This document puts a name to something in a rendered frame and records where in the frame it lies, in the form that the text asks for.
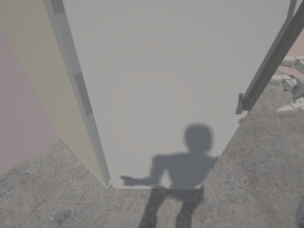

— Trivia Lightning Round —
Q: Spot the robot right upper arm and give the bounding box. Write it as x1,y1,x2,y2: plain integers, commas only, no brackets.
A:
294,195,304,228

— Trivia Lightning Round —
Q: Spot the fridge door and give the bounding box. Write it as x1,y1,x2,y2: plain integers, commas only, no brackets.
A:
63,0,303,190

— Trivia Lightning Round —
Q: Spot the left robot hand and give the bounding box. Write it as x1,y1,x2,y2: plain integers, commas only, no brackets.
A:
44,209,71,228

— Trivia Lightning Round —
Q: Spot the right robot hand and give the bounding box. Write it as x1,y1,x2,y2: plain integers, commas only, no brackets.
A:
269,55,304,118

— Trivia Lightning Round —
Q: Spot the handle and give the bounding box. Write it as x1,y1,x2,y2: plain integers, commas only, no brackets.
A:
238,0,304,111

